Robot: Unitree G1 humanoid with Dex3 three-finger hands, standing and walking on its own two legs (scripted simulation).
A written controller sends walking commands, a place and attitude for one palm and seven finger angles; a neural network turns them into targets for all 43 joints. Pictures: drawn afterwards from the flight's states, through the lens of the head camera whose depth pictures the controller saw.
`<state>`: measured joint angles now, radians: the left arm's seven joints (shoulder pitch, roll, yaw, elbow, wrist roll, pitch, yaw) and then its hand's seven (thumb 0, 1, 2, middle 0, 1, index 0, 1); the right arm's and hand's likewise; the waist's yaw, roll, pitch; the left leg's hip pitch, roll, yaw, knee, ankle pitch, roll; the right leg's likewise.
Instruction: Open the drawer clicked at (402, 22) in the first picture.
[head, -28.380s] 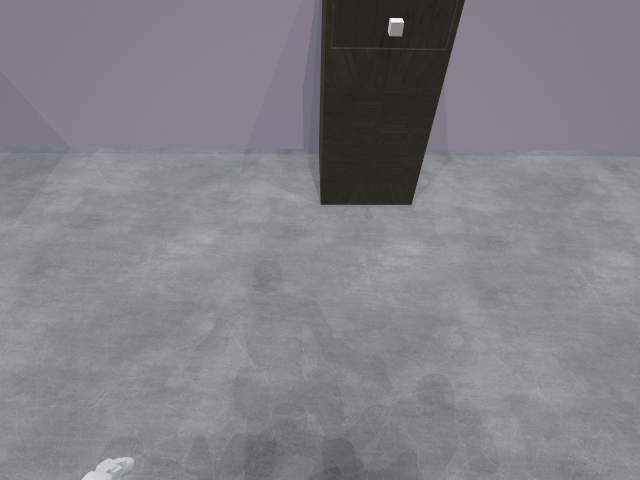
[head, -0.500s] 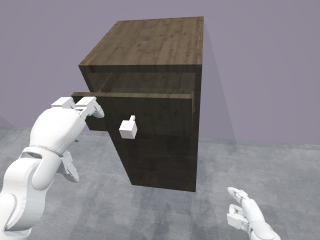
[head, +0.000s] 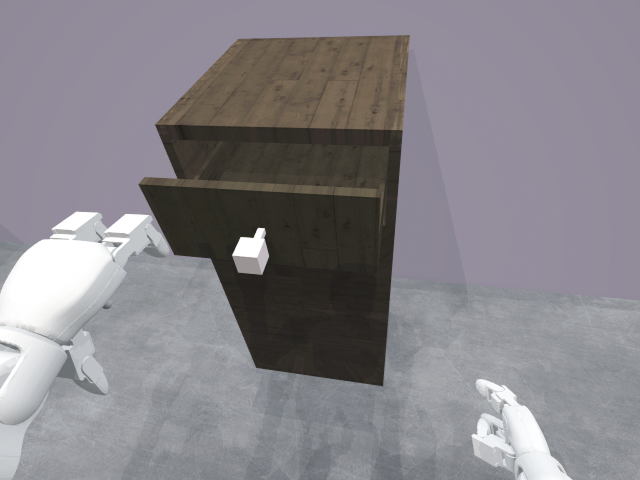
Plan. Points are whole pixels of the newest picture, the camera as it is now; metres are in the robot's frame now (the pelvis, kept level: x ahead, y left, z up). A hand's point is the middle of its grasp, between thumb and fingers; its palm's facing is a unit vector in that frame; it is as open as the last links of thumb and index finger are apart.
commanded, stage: draw the hand back to the body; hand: left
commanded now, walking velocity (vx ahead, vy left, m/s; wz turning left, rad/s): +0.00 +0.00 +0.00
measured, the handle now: (255, 247) +0.44 +0.19 +0.04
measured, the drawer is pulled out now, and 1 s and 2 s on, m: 0.13 0.13 0.13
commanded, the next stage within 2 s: step back with the hand held close in 1.10 s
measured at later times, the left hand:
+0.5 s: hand (99, 264) +0.22 +0.23 +0.24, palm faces +0.43 -0.83 -0.34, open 12.2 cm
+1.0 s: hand (91, 287) +0.21 +0.24 +0.22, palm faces +0.46 -0.81 -0.37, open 8.0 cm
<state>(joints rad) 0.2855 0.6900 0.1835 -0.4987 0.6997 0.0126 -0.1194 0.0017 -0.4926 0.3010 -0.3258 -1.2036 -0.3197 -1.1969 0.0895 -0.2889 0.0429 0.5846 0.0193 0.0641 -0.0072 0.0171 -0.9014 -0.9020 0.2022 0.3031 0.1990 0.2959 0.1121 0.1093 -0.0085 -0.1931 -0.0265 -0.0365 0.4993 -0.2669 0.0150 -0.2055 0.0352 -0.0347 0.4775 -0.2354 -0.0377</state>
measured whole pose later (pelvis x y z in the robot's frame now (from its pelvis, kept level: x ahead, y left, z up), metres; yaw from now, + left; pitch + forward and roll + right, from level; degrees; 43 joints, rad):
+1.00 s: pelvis +0.02 +0.00 +0.01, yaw +0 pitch -4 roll -1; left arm 0.44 0.34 0.36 -0.55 -0.07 -0.17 0.11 0.01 0.74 0.84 -0.22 -0.40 -0.22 -0.39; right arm 0.16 -0.21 0.02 0.65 -0.01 -0.14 -0.05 0.02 -0.90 -0.90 0.21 0.30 0.20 0.30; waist 0.08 0.07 0.02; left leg -0.09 -0.02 -0.03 0.42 -0.26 0.02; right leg -0.10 0.05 -0.03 0.38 -0.22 -0.04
